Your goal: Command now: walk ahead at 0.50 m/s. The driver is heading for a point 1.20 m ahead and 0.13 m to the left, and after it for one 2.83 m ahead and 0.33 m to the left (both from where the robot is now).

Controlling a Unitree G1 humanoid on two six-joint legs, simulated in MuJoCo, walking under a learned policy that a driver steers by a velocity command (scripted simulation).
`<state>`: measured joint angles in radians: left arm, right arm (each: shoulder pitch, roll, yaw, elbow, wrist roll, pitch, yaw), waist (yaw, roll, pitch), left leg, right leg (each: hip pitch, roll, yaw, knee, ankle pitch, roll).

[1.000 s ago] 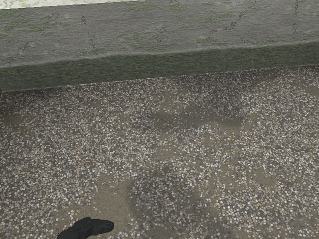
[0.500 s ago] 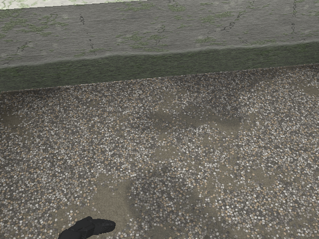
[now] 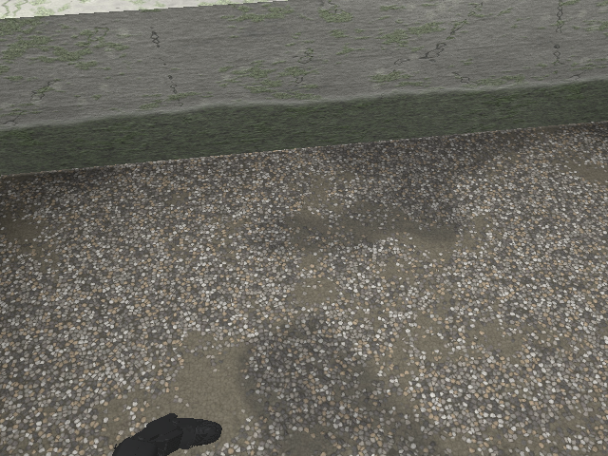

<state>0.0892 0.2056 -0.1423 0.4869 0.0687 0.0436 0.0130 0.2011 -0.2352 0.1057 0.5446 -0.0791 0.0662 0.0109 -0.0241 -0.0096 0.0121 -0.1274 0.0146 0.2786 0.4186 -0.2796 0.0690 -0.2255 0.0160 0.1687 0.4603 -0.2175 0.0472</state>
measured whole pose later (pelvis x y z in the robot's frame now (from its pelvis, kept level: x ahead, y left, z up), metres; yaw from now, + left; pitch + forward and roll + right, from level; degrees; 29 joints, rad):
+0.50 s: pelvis +0.00 +0.00 +0.00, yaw +0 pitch -1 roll +0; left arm 0.09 0.20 -0.14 0.49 0.07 0.04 0.01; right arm 0.21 -0.24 0.11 0.55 -0.08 0.07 0.01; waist -0.03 -0.01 0.01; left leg -0.12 0.02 0.27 0.40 -0.27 0.06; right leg -0.22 0.02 0.16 0.44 -0.20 0.04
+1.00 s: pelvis +0.00 -0.01 +0.00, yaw +0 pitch -1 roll +0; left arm 0.08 0.20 -0.15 0.50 0.07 0.04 0.01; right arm 0.22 -0.24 0.11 0.55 -0.08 0.07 0.02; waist -0.03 -0.01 0.01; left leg -0.11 0.02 0.26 0.38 -0.25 0.06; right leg -0.21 0.02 0.15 0.42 -0.19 0.04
